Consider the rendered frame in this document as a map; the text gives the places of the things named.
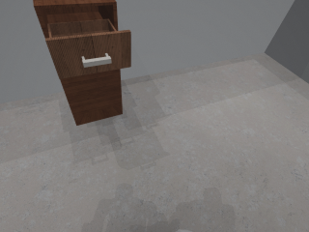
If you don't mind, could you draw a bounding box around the cabinet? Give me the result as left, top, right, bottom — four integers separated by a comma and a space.
33, 0, 123, 126

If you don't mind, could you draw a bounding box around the drawer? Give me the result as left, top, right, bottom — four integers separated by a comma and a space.
45, 18, 131, 79

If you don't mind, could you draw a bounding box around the handle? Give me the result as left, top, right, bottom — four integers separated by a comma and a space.
81, 53, 112, 68

